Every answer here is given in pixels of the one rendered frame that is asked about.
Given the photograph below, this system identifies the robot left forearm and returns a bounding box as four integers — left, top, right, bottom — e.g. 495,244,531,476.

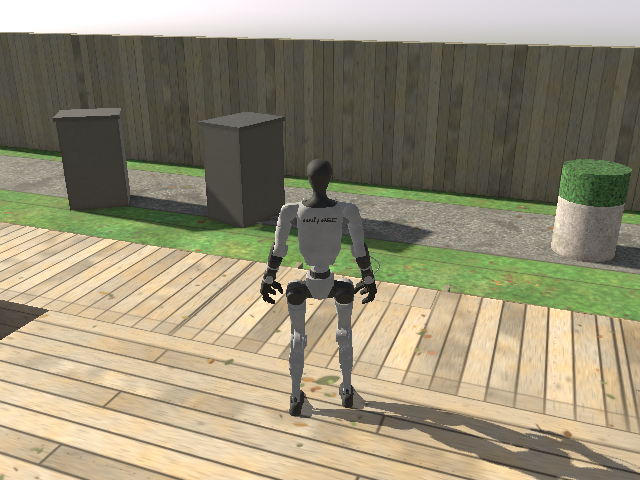
263,242,283,284

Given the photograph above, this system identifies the robot right hand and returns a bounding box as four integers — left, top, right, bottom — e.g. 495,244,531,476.
354,280,377,304

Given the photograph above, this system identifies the robot right forearm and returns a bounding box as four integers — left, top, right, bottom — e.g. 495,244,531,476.
356,242,375,284

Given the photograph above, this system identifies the robot left upper arm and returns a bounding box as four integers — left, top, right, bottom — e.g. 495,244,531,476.
272,202,299,257

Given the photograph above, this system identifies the robot right thigh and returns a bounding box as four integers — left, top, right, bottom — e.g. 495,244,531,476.
334,278,354,346

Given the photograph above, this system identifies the robot right upper arm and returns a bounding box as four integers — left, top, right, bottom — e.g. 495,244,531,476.
340,202,366,258

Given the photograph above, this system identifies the right robot shin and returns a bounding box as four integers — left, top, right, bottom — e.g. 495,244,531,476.
338,328,353,394

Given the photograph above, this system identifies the robot left hand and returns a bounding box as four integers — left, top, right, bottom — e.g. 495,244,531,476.
260,280,283,304

